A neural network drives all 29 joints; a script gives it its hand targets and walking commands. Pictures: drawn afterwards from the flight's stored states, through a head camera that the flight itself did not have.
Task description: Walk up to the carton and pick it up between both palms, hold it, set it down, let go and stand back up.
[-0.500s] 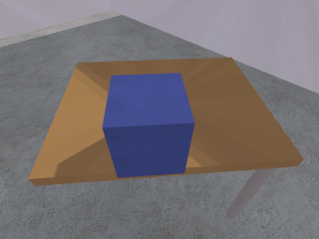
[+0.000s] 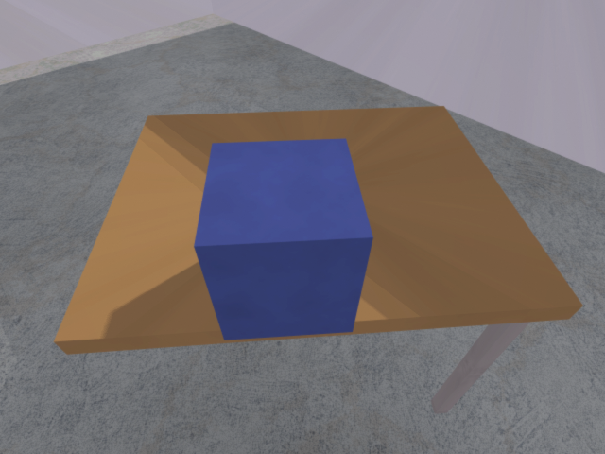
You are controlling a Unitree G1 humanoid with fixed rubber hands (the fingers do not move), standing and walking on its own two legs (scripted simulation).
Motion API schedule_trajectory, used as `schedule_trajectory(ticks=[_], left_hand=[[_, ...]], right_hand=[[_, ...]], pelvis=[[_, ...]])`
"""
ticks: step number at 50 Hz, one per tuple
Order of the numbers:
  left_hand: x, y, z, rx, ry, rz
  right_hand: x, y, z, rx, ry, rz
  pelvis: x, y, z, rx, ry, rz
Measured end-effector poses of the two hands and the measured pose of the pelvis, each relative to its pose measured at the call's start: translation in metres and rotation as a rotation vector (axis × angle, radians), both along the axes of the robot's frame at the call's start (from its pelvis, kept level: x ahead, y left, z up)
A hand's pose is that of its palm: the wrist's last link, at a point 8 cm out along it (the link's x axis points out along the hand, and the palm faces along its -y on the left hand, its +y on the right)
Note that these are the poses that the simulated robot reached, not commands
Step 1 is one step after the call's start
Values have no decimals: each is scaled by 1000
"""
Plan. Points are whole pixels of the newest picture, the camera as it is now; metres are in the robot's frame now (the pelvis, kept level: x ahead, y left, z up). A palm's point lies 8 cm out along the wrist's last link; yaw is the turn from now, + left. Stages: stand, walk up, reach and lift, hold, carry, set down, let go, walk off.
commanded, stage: stand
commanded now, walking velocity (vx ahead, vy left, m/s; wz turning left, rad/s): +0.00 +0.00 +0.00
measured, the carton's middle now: (284, 240) +0.43 +0.04 +0.03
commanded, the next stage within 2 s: none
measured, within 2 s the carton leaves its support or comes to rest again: neither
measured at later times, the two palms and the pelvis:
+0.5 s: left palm out of the picture -0.01 +0.23 -0.14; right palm out of the picture -0.01 -0.24 -0.14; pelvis +0.00 +0.00 +0.00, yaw +0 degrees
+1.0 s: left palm out of the picture +0.00 +0.23 -0.14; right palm out of the picture +0.00 -0.24 -0.14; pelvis +0.01 -0.01 +0.00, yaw +0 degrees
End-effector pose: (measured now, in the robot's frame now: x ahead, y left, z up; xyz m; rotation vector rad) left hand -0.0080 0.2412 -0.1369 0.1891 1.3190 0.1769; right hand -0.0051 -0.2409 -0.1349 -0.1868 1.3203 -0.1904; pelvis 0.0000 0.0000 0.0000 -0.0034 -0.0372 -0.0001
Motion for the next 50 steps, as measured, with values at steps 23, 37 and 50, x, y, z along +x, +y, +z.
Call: schedule_trajectory(ticks=[23, 37, 50], left_hand=[[0, -6, -1, -4, 26, 10], [6, -10, -1, -6, 25, 15], [9, -13, -1, -8, 26, 21]], right_hand=[[-4, -1, -2, 6, 36, -10], [1, -1, -3, 10, 39, -10], [6, 0, -3, 12, 37, -6]], pelvis=[[4, -4, 1, 3, 4, 2], [8, -5, 1, 3, 5, 3], [11, -7, 2, 4, 4, 5]])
